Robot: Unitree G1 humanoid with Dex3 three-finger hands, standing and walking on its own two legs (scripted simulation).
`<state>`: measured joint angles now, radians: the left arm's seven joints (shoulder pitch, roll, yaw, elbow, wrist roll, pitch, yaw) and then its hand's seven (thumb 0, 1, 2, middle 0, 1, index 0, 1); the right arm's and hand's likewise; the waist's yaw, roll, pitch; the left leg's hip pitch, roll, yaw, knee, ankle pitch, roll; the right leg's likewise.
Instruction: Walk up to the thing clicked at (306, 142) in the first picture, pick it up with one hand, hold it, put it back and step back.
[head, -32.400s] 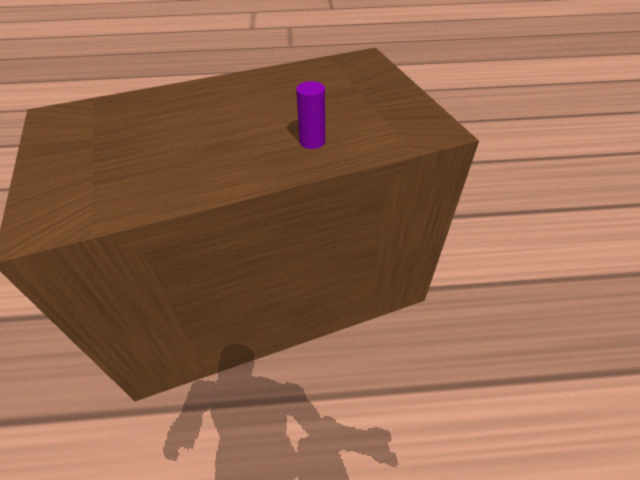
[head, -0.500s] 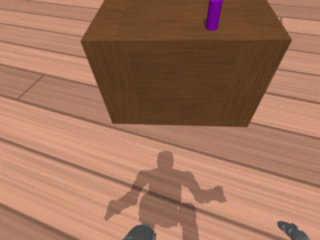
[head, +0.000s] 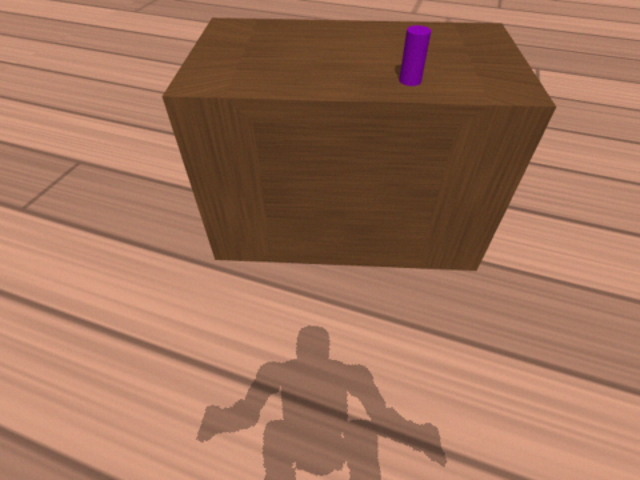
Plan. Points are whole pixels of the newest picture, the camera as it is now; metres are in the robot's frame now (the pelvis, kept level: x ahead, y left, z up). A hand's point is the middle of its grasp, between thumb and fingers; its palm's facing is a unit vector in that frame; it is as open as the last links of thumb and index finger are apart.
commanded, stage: step back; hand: right
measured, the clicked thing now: (414, 56) +1.14 -0.21 +0.01
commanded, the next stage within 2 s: stand in 0.58 s
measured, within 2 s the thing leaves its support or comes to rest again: neither
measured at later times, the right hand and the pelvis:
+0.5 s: hand out of the picture +0.16 -0.22 -0.14, palm faces -0.07 +0.94 -0.35, open 7.4 cm; pelvis +0.05 +0.02 +0.01, yaw +1 degrees
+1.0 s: hand out of the picture +0.13 -0.25 -0.14, palm faces -0.01 +0.94 -0.33, open 7.4 cm; pelvis +0.04 +0.00 +0.02, yaw +1 degrees
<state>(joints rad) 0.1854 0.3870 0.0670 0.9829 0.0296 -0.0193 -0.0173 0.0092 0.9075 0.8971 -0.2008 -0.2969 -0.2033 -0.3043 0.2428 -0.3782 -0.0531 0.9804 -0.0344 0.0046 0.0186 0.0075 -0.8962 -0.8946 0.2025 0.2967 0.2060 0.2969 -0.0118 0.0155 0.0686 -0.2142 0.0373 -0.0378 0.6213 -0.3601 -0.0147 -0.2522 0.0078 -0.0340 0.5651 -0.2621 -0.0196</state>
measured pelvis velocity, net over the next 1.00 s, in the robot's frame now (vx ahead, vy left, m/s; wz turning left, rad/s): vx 0.04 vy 0.00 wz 0.01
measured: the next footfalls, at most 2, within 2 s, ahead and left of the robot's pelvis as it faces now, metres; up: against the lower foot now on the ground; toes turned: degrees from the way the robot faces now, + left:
left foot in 0.24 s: +0.10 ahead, +0.14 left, +0.00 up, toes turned +2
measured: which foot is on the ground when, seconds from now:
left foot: down 0.00-0.00, up 0.02-0.22, down 0.24-1.00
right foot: down 0.00-1.00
